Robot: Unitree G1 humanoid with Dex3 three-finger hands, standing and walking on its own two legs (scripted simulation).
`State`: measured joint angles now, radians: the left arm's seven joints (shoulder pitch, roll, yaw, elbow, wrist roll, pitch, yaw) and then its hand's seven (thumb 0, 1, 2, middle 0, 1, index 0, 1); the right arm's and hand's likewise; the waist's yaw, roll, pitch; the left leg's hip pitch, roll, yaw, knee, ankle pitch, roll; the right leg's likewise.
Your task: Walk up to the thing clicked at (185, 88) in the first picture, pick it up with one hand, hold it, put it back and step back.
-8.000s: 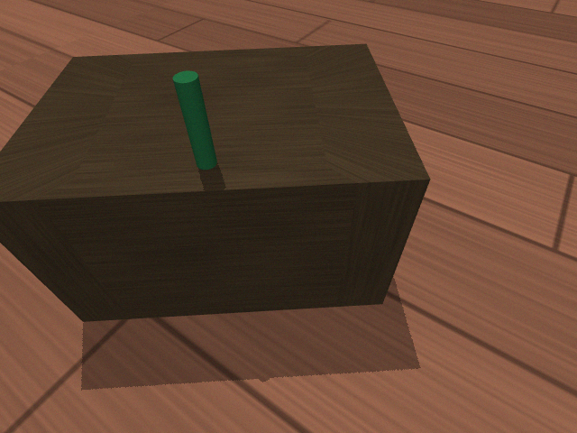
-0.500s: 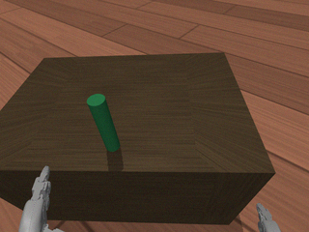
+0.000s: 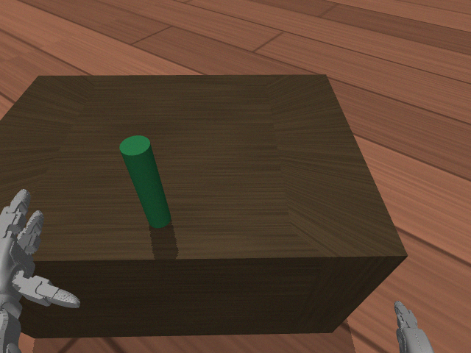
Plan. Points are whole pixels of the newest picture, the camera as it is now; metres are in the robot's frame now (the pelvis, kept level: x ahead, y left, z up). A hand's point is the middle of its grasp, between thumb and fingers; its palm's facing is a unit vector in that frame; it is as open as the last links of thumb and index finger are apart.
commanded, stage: go down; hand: left
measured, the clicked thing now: (149, 187) +0.46 +0.20 +0.00
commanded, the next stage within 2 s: none
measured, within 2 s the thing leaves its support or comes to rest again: neither
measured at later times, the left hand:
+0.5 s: hand (35, 242) +0.30 +0.33 +0.07, palm faces +0.20 -0.98 -0.02, open 17.5 cm
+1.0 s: hand (28, 216) +0.34 +0.36 +0.07, palm faces +0.16 -0.99 -0.01, open 17.5 cm
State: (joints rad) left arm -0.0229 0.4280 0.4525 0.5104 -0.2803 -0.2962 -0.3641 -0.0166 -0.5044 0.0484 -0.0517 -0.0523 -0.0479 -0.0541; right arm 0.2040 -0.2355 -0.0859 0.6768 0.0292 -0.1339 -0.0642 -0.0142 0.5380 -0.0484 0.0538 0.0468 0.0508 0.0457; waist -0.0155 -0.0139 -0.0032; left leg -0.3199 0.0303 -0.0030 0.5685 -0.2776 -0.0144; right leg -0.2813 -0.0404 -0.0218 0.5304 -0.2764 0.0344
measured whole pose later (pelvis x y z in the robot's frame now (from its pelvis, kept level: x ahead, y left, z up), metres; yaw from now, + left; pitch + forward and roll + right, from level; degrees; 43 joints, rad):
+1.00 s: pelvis +0.00 +0.00 -0.02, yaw +0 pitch +10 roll -2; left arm -0.38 0.68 0.62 0.93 -0.27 -0.29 -0.58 -0.02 -0.55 0.07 -0.04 -0.04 -0.03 -0.05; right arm 0.22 -0.25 0.00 0.61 0.00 -0.19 -0.10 -0.01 0.54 -0.05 0.06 0.05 0.05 0.05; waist -0.07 -0.04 -0.08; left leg -0.57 0.04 -0.02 0.74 -0.34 -0.01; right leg -0.52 -0.03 -0.03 0.68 -0.32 0.04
